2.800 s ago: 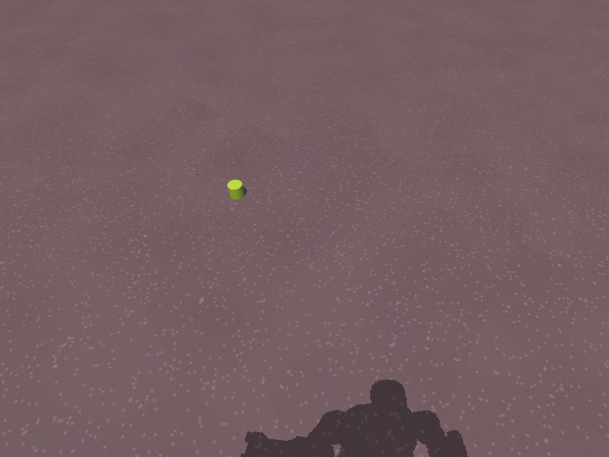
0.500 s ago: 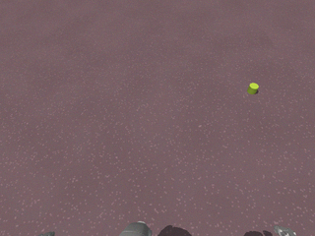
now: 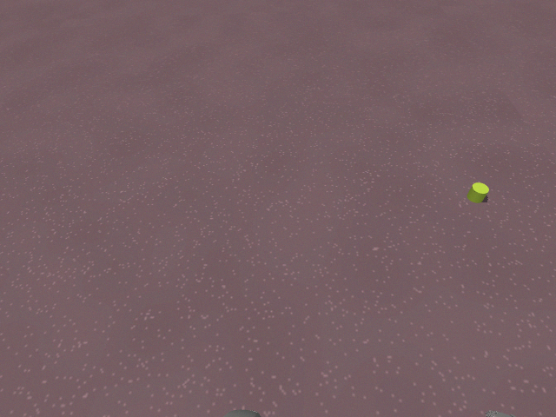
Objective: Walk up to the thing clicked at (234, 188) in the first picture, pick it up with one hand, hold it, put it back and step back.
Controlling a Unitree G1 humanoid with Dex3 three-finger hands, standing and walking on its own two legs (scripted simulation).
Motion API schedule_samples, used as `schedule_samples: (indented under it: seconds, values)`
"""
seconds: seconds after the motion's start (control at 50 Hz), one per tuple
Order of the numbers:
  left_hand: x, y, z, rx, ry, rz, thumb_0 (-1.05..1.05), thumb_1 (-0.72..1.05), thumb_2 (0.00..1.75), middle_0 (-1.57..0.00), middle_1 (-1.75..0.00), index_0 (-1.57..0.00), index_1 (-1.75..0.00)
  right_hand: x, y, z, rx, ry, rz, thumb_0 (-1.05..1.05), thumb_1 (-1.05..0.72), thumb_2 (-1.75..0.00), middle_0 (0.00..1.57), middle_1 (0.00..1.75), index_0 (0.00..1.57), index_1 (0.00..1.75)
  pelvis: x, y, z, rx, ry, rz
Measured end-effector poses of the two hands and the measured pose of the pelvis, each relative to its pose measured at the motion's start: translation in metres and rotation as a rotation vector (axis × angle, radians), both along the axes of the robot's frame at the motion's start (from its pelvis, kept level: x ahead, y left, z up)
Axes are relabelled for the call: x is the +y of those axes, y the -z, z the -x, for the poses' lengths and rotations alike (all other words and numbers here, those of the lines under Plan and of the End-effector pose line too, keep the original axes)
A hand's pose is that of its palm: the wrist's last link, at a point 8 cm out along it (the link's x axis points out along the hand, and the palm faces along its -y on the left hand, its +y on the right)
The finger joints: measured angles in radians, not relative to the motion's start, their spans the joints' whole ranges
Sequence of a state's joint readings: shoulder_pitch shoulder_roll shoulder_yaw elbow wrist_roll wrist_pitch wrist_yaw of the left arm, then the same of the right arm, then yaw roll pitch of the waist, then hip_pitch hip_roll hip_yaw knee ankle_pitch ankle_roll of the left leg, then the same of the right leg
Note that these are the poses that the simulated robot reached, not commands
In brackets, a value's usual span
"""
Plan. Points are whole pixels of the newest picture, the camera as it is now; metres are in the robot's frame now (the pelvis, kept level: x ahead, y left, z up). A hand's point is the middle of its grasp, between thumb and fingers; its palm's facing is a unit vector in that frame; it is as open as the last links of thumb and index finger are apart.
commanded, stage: walk up
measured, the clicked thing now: (477, 192) +1.17 -0.84 -0.72
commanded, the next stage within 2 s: stand in 0.66 s
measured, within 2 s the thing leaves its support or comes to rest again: neither
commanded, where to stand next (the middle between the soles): +0.07 +0.00 m, yaw -1 degrees
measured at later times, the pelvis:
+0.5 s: pelvis +0.01 +0.00 +0.02, yaw +2 degrees
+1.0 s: pelvis -0.01 -0.02 +0.03, yaw +2 degrees
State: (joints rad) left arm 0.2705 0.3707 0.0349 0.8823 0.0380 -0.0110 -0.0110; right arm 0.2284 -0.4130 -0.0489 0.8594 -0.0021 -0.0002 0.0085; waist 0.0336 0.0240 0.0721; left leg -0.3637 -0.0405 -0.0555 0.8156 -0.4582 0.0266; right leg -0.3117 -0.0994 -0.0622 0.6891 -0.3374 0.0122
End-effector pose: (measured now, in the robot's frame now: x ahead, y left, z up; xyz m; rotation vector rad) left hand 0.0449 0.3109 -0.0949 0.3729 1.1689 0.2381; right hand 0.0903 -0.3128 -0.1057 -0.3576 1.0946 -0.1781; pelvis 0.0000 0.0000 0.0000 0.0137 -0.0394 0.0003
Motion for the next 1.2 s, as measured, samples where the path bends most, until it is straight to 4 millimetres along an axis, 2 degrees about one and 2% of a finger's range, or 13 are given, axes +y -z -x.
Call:
schedule_samples:
  seconds: [0.08, 0.18, 0.42, 0.56, 0.68, 0.92, 1.2]
  values:
    - [0.011, 0.003, -0.006, 0.001, 0.000, -0.003, 0.01, 0.90, 0.90, -0.20, -0.30, -0.21, -0.30, 0.008, 0.005, 0.005, 0.026, -0.007, 0.002, 0.01, -0.91, -0.89, 0.20, 0.30, 0.20, 0.30, 0.007, 0.003, 0.001, 0.002, -0.007, -0.019]
    - [0.011, 0.004, -0.017, -0.010, -0.016, 0.010, 0.01, 0.90, 0.90, -0.20, -0.30, -0.20, -0.30, 0.018, 0.004, 0.010, 0.065, -0.010, -0.018, 0.01, -0.90, -0.89, 0.20, 0.30, 0.20, 0.30, 0.004, -0.002, -0.004, 0.004, -0.025, 0.007]
    - [-0.005, 0.003, -0.037, -0.040, -0.011, 0.062, 0.01, 0.90, 0.90, -0.20, -0.30, -0.20, -0.30, 0.023, -0.009, -0.014, 0.039, -0.022, -0.026, 0.01, -0.90, -0.89, 0.20, 0.30, 0.20, 0.30, 0.002, -0.013, -0.006, -0.004, -0.033, 0.020]
    - [-0.011, 0.001, -0.035, -0.025, -0.028, 0.073, 0.01, 0.90, 0.90, -0.20, -0.30, -0.20, -0.30, 0.018, -0.016, -0.024, 0.032, -0.024, -0.020, 0.01, -0.90, -0.89, 0.20, 0.30, 0.20, 0.30, -0.002, -0.019, -0.007, -0.006, -0.038, 0.019]
    - [-0.012, -0.001, -0.028, 0.005, -0.045, 0.069, 0.01, 0.90, 0.90, -0.20, -0.30, -0.20, -0.30, 0.013, -0.017, -0.024, 0.049, -0.016, -0.018, 0.01, -0.90, -0.89, 0.20, 0.30, 0.20, 0.30, -0.005, -0.022, -0.007, -0.009, -0.039, 0.018]
    - [-0.018, -0.006, -0.014, 0.046, -0.048, 0.052, 0.01, 0.90, 0.90, -0.20, -0.30, -0.20, -0.30, 0.010, -0.011, -0.006, 0.081, 0.005, -0.042, 0.01, -0.91, -0.89, 0.20, 0.30, 0.20, 0.30, -0.012, -0.026, 0.003, -0.025, -0.030, 0.014]
    - [-0.027, -0.004, 0.000, 0.080, -0.043, 0.051, 0.01, 0.90, 0.90, -0.20, -0.30, -0.20, -0.30, -0.003, -0.005, 0.035, 0.160, 0.040, -0.046, 0.01, -0.91, -0.89, 0.20, 0.30, 0.20, 0.30, -0.022, -0.025, 0.011, -0.008, -0.025, 0.013]
